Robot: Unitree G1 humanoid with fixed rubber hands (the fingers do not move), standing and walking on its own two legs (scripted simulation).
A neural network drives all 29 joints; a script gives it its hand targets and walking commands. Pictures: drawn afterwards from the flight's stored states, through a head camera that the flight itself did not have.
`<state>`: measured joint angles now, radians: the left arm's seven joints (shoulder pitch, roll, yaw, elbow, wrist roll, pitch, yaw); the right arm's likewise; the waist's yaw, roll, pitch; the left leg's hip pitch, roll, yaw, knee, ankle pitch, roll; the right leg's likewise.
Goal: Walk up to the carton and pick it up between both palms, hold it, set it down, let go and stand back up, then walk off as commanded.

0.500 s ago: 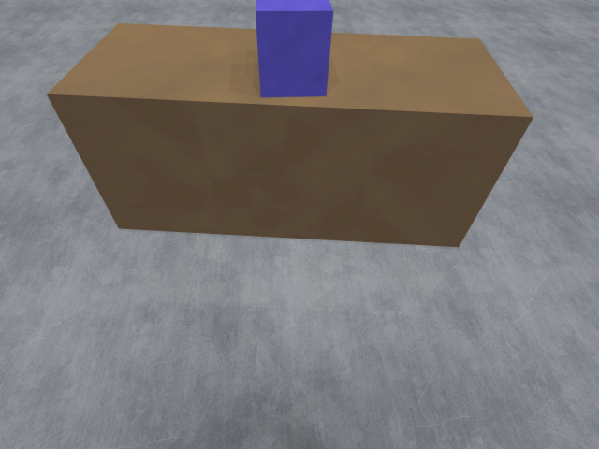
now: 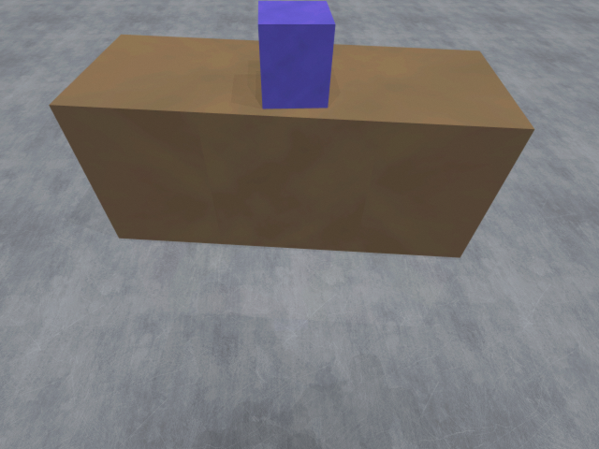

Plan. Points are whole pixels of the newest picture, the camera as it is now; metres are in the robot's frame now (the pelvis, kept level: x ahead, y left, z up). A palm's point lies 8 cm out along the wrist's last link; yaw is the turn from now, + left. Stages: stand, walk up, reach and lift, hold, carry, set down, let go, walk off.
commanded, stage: stand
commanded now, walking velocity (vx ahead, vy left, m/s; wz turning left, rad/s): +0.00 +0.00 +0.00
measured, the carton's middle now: (294, 55) +1.21 +0.06 +0.00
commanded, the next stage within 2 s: none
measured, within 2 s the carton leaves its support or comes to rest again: neither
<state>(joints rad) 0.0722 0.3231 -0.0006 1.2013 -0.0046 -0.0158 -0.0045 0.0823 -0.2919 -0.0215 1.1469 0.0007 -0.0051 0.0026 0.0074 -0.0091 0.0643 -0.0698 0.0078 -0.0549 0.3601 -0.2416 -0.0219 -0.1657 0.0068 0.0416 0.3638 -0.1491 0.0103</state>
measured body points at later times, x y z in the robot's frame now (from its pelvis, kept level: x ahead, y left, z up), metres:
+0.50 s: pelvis +0.00 +0.00 +0.00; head +0.01 +0.01 +0.45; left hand +0.08 +0.29 -0.14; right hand +0.07 -0.28 -0.14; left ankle -0.03 +0.14 -0.75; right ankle +0.03 -0.13 -0.75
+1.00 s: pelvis +0.01 +0.01 +0.00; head +0.02 +0.01 +0.45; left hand +0.08 +0.29 -0.14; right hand +0.07 -0.28 -0.14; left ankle -0.03 +0.14 -0.75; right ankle +0.03 -0.13 -0.75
